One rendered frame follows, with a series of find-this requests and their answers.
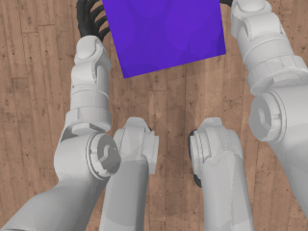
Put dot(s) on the robot left hand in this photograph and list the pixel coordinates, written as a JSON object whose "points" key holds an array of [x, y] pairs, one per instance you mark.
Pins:
{"points": [[85, 18]]}

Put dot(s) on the robot right foot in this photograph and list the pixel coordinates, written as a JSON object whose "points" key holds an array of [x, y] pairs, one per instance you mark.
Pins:
{"points": [[195, 178]]}

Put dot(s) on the carton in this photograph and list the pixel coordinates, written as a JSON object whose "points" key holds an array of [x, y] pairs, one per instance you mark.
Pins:
{"points": [[151, 35]]}

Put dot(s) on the robot left upper arm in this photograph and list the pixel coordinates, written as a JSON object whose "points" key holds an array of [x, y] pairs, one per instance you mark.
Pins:
{"points": [[84, 166]]}

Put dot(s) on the left robot shin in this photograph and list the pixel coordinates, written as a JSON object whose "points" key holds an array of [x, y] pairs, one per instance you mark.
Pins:
{"points": [[134, 121]]}

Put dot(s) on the robot left forearm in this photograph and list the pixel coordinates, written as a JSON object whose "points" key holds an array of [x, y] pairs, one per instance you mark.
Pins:
{"points": [[89, 94]]}

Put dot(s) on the robot right upper arm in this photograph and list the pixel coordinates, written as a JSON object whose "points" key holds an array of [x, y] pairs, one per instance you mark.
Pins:
{"points": [[280, 117]]}

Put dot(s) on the robot right forearm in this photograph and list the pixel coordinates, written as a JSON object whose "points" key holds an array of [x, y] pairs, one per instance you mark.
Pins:
{"points": [[265, 48]]}

